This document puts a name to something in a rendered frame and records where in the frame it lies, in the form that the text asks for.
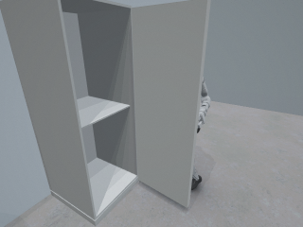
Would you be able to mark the fridge door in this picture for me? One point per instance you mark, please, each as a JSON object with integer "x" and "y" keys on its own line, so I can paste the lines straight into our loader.
{"x": 169, "y": 44}

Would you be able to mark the robot left forearm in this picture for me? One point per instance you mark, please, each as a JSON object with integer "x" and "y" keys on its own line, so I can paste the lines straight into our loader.
{"x": 205, "y": 105}

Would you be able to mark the left robot foot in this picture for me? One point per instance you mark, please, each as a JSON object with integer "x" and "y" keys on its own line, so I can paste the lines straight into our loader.
{"x": 195, "y": 183}

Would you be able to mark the left robot upper arm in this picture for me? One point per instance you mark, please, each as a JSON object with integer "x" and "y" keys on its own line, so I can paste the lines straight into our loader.
{"x": 204, "y": 92}

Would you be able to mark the left robot shin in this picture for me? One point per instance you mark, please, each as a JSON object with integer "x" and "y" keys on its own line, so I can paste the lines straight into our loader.
{"x": 194, "y": 173}

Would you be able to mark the left robot hand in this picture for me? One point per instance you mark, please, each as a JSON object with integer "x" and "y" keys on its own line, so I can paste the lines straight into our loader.
{"x": 201, "y": 119}

